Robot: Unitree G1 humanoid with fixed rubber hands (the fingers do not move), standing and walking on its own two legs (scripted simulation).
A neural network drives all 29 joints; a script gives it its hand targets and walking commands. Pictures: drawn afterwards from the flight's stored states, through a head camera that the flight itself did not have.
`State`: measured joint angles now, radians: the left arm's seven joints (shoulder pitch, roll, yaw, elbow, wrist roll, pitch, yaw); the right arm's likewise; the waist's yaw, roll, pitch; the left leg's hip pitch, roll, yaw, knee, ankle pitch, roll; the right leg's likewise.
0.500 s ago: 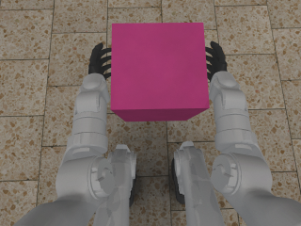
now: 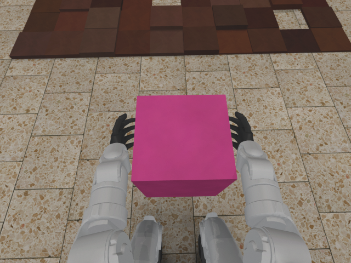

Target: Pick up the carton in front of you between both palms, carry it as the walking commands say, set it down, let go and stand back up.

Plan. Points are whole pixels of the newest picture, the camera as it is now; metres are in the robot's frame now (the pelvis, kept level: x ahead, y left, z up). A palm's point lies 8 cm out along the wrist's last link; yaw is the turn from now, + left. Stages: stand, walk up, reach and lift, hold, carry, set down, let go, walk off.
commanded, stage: reach and lift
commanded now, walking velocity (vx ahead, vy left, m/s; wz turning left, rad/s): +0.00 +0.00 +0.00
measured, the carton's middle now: (181, 152) +0.39 -0.01 -0.10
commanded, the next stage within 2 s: hold in 1.60 s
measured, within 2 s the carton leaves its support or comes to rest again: neither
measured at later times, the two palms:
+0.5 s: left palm (92, 134) +0.34 +0.15 +0.12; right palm (271, 131) +0.34 -0.15 +0.12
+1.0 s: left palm (84, 130) +0.33 +0.15 +0.16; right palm (282, 126) +0.33 -0.15 +0.16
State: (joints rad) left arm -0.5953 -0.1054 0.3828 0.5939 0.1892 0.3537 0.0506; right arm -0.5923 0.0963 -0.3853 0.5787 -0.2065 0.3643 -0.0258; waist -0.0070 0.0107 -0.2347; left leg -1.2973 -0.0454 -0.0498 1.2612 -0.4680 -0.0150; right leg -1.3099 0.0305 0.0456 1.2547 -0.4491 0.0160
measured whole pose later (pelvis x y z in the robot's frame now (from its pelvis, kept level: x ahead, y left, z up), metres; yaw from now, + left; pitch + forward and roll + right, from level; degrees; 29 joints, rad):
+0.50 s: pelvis +0.04 +0.00 +0.11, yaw +0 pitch +5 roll +0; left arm -0.29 -0.16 0.29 0.42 0.22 0.49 0.03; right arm -0.28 0.15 -0.29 0.41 -0.22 0.49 -0.01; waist 0.00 0.01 -0.10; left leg -0.42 -0.02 -0.06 0.62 -0.29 0.00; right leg -0.43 0.02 0.06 0.62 -0.28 0.01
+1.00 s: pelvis +0.03 +0.00 +0.13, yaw +0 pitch -5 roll +0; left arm -0.34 -0.17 0.33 0.38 0.30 0.60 -0.02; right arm -0.34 0.17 -0.32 0.36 -0.30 0.61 0.03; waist 0.00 0.00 0.04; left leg -0.17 -0.02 -0.06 0.47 -0.22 0.00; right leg -0.18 0.02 0.06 0.46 -0.20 0.01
